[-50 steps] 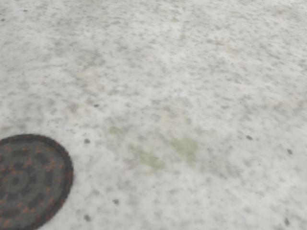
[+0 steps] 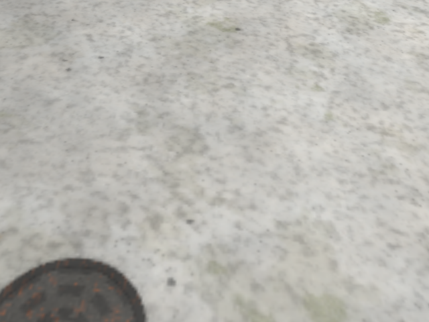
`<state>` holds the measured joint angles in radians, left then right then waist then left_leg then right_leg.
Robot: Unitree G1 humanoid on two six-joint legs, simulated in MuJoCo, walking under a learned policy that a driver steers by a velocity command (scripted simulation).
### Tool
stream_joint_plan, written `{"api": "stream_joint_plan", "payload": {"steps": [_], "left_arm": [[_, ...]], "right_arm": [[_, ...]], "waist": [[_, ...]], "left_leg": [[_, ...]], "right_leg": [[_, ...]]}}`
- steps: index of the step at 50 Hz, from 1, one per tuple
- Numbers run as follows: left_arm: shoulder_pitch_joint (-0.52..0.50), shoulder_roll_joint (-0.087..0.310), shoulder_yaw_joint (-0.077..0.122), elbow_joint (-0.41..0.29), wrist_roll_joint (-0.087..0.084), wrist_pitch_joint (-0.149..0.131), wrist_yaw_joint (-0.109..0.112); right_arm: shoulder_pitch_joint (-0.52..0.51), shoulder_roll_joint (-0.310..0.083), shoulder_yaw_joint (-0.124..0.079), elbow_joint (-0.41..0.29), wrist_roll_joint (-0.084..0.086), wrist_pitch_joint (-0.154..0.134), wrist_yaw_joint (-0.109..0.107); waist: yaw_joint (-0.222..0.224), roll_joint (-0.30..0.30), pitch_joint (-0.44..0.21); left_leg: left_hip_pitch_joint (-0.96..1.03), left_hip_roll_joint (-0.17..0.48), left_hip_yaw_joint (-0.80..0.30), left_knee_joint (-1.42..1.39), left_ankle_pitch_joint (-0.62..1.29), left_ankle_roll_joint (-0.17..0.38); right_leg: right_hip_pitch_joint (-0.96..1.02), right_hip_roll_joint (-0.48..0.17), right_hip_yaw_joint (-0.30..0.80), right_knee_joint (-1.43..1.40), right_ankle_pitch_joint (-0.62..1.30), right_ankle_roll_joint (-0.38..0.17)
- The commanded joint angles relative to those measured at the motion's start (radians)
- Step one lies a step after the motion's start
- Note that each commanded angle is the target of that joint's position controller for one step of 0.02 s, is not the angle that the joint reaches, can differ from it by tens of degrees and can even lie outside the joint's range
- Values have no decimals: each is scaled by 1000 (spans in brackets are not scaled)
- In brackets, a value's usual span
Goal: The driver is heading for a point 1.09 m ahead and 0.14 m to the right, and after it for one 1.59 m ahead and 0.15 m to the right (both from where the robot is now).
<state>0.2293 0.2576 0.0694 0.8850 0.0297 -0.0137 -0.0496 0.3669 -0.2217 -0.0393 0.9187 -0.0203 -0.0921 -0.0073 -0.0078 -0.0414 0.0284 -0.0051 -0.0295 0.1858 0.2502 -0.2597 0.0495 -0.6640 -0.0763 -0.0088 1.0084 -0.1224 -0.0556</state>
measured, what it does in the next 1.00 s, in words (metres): walks ahead: right foot, then left foot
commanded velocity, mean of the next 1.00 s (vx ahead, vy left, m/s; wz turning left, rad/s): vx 0.50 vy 0.00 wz -0.18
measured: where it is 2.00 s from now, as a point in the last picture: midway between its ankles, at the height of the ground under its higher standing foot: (251, 230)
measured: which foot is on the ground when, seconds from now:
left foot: down 0.00-0.22, up 0.24-0.74, down 0.76-1.00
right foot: up 0.00-0.18, down 0.20-0.78, up 0.80-1.00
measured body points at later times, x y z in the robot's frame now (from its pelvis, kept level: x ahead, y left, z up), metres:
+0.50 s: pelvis +0.27 -0.06 +0.00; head +0.30 -0.08 +0.45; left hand +0.37 +0.21 -0.13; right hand +0.35 -0.34 -0.12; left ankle +0.43 +0.09 -0.67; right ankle +0.24 -0.09 -0.74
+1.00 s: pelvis +0.57 -0.06 +0.00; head +0.60 -0.06 +0.45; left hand +0.74 +0.16 -0.12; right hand +0.55 -0.34 -0.13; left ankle +0.59 -0.02 -0.74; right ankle +0.57 -0.23 -0.67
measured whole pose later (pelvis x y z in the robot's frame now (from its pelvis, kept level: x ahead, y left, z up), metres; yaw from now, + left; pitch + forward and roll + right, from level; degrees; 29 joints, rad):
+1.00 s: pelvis +0.57 -0.06 +0.00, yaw -8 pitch +0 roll +0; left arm 0.18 0.26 0.02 0.80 0.05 -0.05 -0.01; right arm 0.35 -0.26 -0.06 0.89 0.00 -0.05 0.02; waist -0.02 -0.03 0.05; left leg -0.18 -0.14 -0.03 0.34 -0.16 0.13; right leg -0.55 -0.07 0.04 1.06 -0.27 0.01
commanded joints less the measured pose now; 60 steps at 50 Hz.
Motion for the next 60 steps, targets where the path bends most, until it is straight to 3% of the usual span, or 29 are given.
{"api": "stream_joint_plan", "payload": {"steps": [1, 4, 6, 8, 9, 10, 11, 12, 13, 15, 16, 18, 21, 27, 32, 35, 37, 38, 39, 40, 41, 42, 43, 44, 45, 49, 53, 56, 60], "left_arm": [[-107, -15, -18, -97, 1, -11, -19], [-193, -4, -26, -138, 5, -10, -29], [-187, 15, -21, -145, 7, -8, -24], [-105, 44, -9, -128, 10, -6, -13], [-15, 66, 3, -105, 11, -10, -7], [124, 101, 23, -61, 18, -18, 4], [224, 196, 53, -42, 25, -18, 22], [161, 289, 74, -72, 3, -7, 26], [170, 260, 70, -74, -18, 4, 31], [81, 169, 46, -62, -21, -4, 44], [47, 146, 38, -65, -26, -12, 49], [26, 124, 27, -72, -31, -32, 47], [69, 154, 33, -61, -30, -48, 42], [199, 133, 21, -20, -29, -57, 44], [250, 134, 9, 7, -10, -65, 55], [213, 149, 7, 16, 1, -68, 67], [187, 169, 9, 21, 10, -68, 71], [172, 172, 7, 20, 7, -65, 71], [177, 143, -6, -7, 3, -70, 73], [275, 67, -18, -26, -24, -74, 56], [205, 132, -11, -30, 9, -79, 57], [123, 142, -9, -55, 4, -88, 50], [73, 132, -16, -70, 3, -94, 45], [54, 121, -17, -80, 7, -87, 43], [65, 110, -22, -88, 16, -71, 40], [23, 81, -34, -118, 22, -33, 34], [-157, 75, -41, -183, 16, -30, 32], [-217, 61, -50, -208, 2, -36, 35], [-245, 82, -53, -226, -8, -45, 47]], "right_arm": [[-27, -89, -12, -41, 1, -20, -6], [14, -129, -20, -17, 2, -18, -15], [26, -152, -24, -5, 1, -9, -21], [26, -185, -32, 0, -4, 8, -29], [27, -200, -36, -1, -6, 20, -29], [23, -206, -37, -9, -4, 29, -26], [45, -159, -26, -39, -9, 28, -19], [55, -91, -17, -117, 12, 20, 2], [-86, -161, -27, -142, 0, 8, 5], [-99, -139, -18, -143, 10, -12, 7], [-96, -134, -18, -142, -7, 1, 5], [-58, -121, -15, -134, -31, 40, 10], [-109, -104, -11, -158, -30, 66, 19], [-310, -101, -6, -215, -19, 63, 29], [-424, -103, 1, -252, -7, 52, 41], [-369, -119, -5, -245, -2, 46, 44], [-193, -150, -23, -188, 0, 42, 30], [-39, -163, -34, -137, -7, 35, 22], [123, -226, -52, -105, -26, 31, 11], [142, -328, -81, -94, -28, 36, 13], [47, -255, -68, -101, 14, 46, 29], [-40, -219, -60, -125, 18, 49, 32], [-70, -180, -51, -126, 10, 47, 34], [-70, -165, -45, -117, 10, 44, 29], [-70, -150, -39, -104, 14, 40, 25], [-12, -190, -52, -84, 23, 25, 18], [56, -190, -55, -71, 24, 34, 14], [107, -195, -59, -61, 23, 47, 5], [112, -193, -62, -75, 6, 72, -11]], "waist": [[7, 126, 86], [-7, 110, 96], [6, 109, 68], [46, 133, -3], [82, 137, -59], [145, 101, -136], [165, -22, -226], [86, -233, -310], [134, -34, -255], [48, 78, -54], [12, 89, -25], [-25, 68, -40], [-20, 44, -23], [68, -4, 13], [108, -19, 48], [57, -32, 49], [-22, -35, -41], [-95, -7, -118], [-149, 70, -223], [-72, 331, -293], [-51, 177, -224], [-32, 108, -97], [-22, 39, -46], [-2, 30, -12], [23, 49, -15], [28, 81, -14], [-24, 89, 31], [-53, 105, -11], [-63, 137, -40]], "left_leg": [[-94, 245, -32, -113, 440, 83], [-30, 277, 6, -103, 543, 75], [54, 290, 38, -14, 789, 62], [114, 295, 62, 176, 1060, 53], [101, 299, 62, 336, 1071, 53], [5, 281, 73, 566, 926, 35], [-213, 229, 76, 887, 445, 7], [-623, -11, -45, 1243, -299, -53], [-740, 39, -219, 1251, -211, -40], [-694, 125, -220, 1071, -69, -33], [-631, 146, -228, 1004, -66, -43], [-542, 152, -222, 932, -65, -69], [-572, 151, -191, 813, 12, -96], [-673, 141, -174, 535, 249, -89], [-680, 105, -131, 386, 256, -30], [-562, 57, -121, 312, 155, 30], [-352, -22, -96, 285, 77, 72], [-170, -34, -98, 224, 115, 99], [73, 145, -320, 216, 41, 157], [308, 387, -869, 109, 24, 326], [248, 363, -951, 25, -27, 307], [113, 339, -779, 22, 6, 290], [15, 296, -684, 3, 124, 270], [-56, 254, -614, -6, 223, 249], [-104, 214, -557, -20, 285, 227], [-165, 160, -484, -57, 349, 230], [-151, 121, -469, -53, 431, 182], [-97, 94, -432, 64, 759, 121], [-39, 87, -493, 179, 797, 82]], "right_leg": [[-1, -4, -35, -176, 125, 1], [62, 17, -94, -323, 125, -32], [113, 61, -128, -366, 63, -68], [220, 130, -161, -373, -52, -113], [327, 161, -156, -400, -96, -139], [529, 181, -126, -477, -89, -173], [752, -21, 141, -509, -193, -229], [981, -271, 740, -660, -172, -407], [949, -249, 698, -727, -134, -375], [688, -186, 468, -750, 68, -296], [596, -134, 391, -756, 154, -267], [513, -80, 314, -775, 249, -251], [475, -39, 266, -808, 239, -239], [613, -30, 241, -826, 278, -163], [750, -75, 192, -823, 366, -146], [784, -109, 137, -770, 574, -118], [795, -98, 84, -563, 867, -90], [740, -67, 39, -364, 854, -72], [549, -27, 2, -78, 561, -54], [160, 190, -37, 291, -232, 4], [42, 143, 91, 354, -320, -14], [12, 87, 94, 329, -228, -13], [32, 53, 84, 274, -179, -7], [58, 31, 80, 223, -172, 4], [101, 16, 77, 176, -168, 22], [87, 4, 34, 44, -141, 82], [21, 9, 11, -166, 22, 117], [68, 62, -4, -266, 81, 110], [144, 119, 21, -389, 56, 82]]}}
